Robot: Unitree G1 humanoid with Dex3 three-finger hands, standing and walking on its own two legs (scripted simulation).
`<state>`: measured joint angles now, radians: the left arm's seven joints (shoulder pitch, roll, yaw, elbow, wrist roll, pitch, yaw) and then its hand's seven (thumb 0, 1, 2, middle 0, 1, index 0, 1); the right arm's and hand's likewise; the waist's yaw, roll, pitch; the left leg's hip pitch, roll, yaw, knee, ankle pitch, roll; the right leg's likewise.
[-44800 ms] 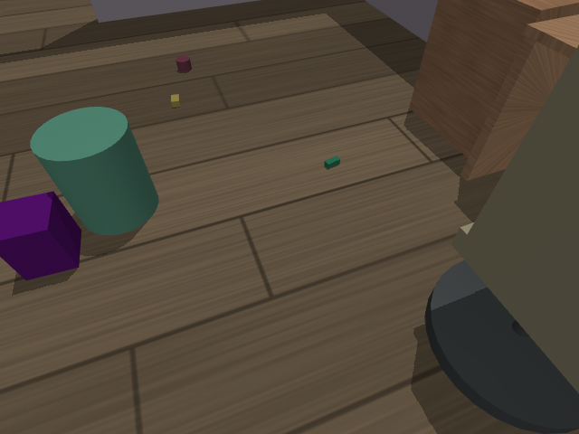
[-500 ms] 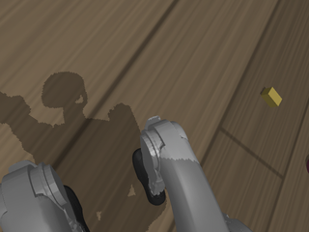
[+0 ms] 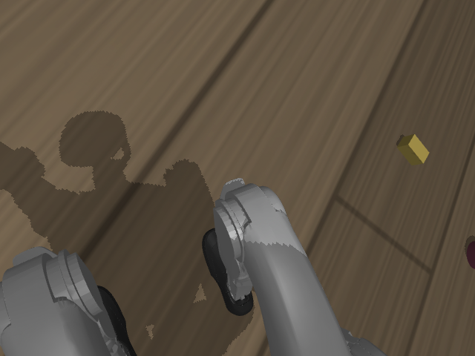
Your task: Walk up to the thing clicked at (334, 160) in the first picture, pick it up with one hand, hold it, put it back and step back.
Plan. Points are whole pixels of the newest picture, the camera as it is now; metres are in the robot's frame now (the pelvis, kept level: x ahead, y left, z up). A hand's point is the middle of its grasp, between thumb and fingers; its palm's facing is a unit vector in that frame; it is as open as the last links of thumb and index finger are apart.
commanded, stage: rise first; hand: left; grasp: from above
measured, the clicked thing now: out of the picture +0.50 +0.32 -0.32
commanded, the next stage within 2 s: approach in 1.92 s
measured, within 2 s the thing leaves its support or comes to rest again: neither
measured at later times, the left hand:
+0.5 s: hand out of the picture +0.46 +0.35 -0.20, palm faces -0.19 -0.36 -0.91, open 14.3 cm
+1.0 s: hand out of the picture +0.47 +0.35 -0.19, palm faces -0.19 -0.36 -0.91, open 14.2 cm
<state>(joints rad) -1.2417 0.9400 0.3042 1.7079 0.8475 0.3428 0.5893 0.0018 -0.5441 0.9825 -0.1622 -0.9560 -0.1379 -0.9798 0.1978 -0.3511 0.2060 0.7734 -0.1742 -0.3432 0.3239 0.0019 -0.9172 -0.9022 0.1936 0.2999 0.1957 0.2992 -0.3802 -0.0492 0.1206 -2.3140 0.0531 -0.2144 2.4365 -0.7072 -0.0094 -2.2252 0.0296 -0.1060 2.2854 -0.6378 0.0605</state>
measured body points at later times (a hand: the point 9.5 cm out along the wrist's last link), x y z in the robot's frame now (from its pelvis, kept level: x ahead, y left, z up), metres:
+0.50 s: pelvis +0.00 +0.00 +0.00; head +0.28 +0.08 +0.34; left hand +0.47 +0.37 -0.14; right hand -0.01 -0.25 -0.06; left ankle +0.07 +0.13 -0.30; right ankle +0.12 -0.13 -0.30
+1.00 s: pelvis +0.00 +0.00 +0.00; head +0.29 +0.08 +0.34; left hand +0.48 +0.36 -0.14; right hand -0.01 -0.25 -0.06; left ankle +0.07 +0.13 -0.30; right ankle +0.12 -0.13 -0.30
